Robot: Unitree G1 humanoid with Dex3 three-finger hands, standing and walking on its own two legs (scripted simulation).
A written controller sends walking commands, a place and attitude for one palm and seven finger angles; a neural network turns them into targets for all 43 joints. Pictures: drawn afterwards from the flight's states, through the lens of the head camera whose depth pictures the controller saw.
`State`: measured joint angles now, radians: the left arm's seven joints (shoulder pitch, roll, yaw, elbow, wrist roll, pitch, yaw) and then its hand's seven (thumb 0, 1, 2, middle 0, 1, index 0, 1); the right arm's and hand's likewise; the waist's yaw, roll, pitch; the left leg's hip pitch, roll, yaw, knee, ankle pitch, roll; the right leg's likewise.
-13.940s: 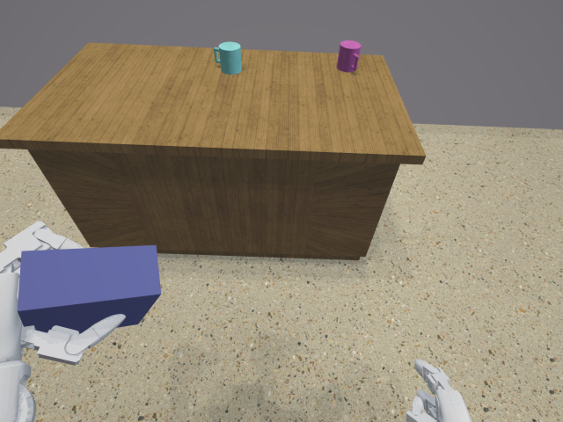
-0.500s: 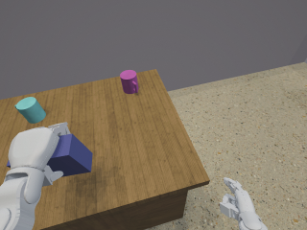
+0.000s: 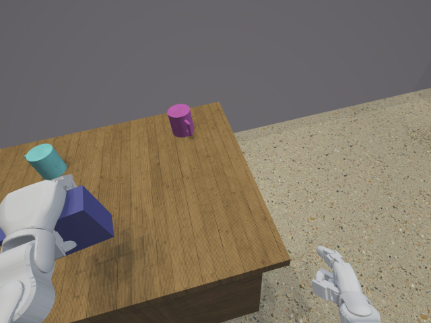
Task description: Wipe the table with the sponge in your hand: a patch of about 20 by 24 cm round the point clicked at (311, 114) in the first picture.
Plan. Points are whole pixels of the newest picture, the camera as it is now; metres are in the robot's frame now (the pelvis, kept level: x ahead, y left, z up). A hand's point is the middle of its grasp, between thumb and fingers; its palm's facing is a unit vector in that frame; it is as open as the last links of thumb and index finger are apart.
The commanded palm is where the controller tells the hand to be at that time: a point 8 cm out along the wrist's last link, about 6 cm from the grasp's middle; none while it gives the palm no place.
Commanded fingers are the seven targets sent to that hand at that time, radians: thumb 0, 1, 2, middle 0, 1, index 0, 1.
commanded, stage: turn the palm down, sponge in hand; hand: left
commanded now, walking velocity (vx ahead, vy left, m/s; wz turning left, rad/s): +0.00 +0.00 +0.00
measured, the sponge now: (67, 230) +0.22 +0.32 +0.07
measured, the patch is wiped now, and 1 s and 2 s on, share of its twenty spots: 0.00 0.00 0.00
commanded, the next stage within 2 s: move the sponge above the wiping area in 0.06 s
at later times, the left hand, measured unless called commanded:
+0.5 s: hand (80, 247) +0.20 +0.29 +0.05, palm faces -0.18 -0.13 -0.98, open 9.4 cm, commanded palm +0.19 +0.28 +0.14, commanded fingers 0.00 0.10 1.30 -1.20 -1.60 -1.20 -1.60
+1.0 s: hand (104, 244) +0.22 +0.26 +0.03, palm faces -0.14 -0.10 -0.99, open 9.3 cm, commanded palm +0.21 +0.28 +0.12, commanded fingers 0.00 0.10 1.30 -1.20 -1.60 -1.20 -1.60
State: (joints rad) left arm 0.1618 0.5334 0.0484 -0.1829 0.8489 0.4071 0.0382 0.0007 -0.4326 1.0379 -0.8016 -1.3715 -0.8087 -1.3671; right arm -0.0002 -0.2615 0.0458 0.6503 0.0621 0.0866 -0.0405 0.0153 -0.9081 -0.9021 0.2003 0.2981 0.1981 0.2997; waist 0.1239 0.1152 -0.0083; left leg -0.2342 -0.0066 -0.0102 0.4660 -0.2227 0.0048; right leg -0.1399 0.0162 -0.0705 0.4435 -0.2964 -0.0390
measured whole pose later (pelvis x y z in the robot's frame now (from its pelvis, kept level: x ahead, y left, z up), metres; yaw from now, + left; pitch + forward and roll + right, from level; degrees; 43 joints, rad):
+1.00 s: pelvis -0.01 +0.01 +0.00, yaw -1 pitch +0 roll +0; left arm 0.13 0.46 -0.13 -0.05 0.95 0.19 0.02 0.00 -0.43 1.04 -0.81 -1.38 -0.81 -1.37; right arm 0.03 -0.26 0.02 0.66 0.03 0.02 -0.08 0.02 -0.91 -0.90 0.20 0.30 0.20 0.30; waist 0.13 0.08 0.01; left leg -0.28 -0.01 0.00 0.50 -0.22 0.02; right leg -0.19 0.01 -0.06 0.48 -0.29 -0.03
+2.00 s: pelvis +0.00 +0.00 +0.00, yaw -2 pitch +3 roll +0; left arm 0.03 0.43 -0.01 0.21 0.94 0.29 0.23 0.00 -0.43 1.03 -0.81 -1.39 -0.81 -1.39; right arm 0.06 -0.26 -0.02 0.72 0.06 0.07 -0.05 0.01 -0.91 -0.90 0.20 0.30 0.20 0.30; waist 0.09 0.09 -0.05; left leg -0.32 0.01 0.01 0.52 -0.24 0.00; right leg -0.24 0.03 -0.04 0.50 -0.31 -0.04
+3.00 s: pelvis +0.00 +0.01 +0.00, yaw +0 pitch +2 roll -1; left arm 0.08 0.42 -0.10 0.21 0.92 0.30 0.06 0.00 -0.43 1.03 -0.80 -1.40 -0.81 -1.39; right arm 0.07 -0.28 -0.01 0.68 0.06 0.06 -0.05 0.02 -0.91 -0.90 0.20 0.30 0.20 0.30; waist 0.08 0.08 -0.03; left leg -0.31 -0.01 -0.01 0.52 -0.24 0.02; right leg -0.21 0.01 -0.06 0.48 -0.31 -0.03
